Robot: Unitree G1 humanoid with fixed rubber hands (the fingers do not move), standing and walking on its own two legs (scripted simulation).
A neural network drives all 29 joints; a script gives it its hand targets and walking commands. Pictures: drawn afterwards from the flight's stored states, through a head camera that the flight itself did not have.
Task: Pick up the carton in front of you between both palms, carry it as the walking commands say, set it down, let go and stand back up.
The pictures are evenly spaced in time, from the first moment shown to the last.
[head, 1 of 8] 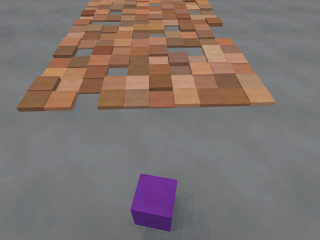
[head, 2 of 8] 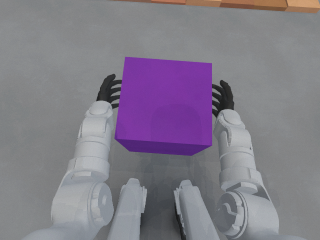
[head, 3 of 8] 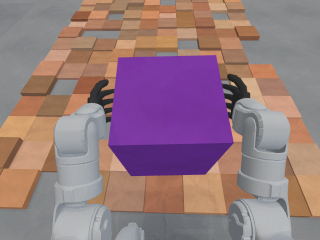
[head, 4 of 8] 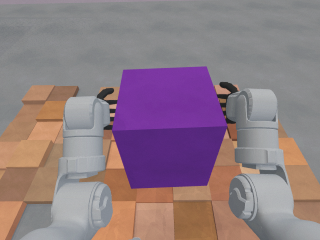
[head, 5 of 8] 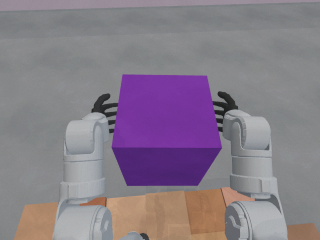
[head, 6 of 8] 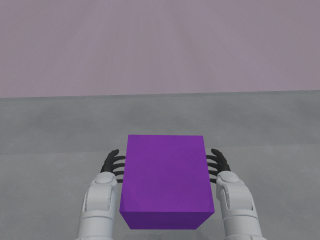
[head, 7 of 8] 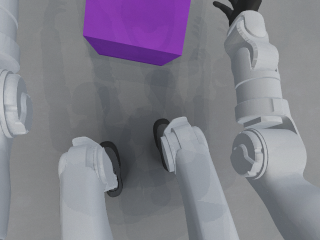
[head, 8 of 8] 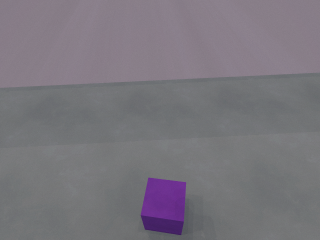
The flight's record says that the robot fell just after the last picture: no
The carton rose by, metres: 0.80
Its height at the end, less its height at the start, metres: +0.00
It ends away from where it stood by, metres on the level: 6.23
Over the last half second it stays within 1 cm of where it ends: yes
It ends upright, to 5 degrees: yes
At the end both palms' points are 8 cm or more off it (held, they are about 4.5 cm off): yes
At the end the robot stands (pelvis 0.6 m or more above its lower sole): yes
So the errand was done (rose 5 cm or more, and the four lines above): yes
